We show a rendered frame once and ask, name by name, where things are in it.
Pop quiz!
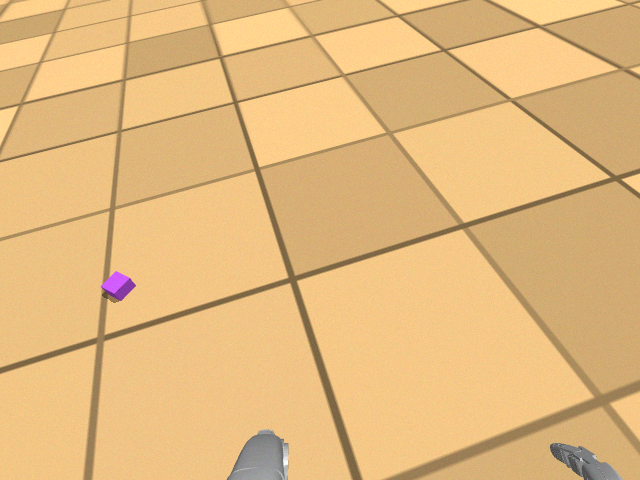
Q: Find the right robot hand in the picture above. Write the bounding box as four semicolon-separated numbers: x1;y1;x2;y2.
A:
550;443;623;480

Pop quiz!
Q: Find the small box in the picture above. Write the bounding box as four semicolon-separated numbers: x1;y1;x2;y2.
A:
100;271;136;301

